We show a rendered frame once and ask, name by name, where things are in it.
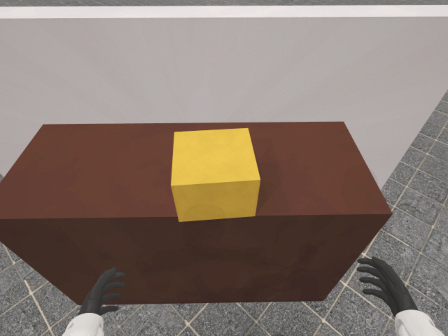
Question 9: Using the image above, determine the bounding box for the right robot hand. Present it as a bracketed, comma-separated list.
[357, 256, 418, 317]

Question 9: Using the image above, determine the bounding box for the left robot hand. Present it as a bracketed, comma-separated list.
[78, 267, 126, 316]

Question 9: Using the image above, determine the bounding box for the carton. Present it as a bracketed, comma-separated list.
[171, 128, 260, 222]

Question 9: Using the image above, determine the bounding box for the left robot forearm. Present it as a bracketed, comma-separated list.
[62, 313, 104, 336]

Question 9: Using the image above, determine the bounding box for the right robot forearm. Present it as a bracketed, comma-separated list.
[395, 309, 445, 336]

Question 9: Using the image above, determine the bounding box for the pedestal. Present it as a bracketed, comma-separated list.
[0, 122, 393, 305]

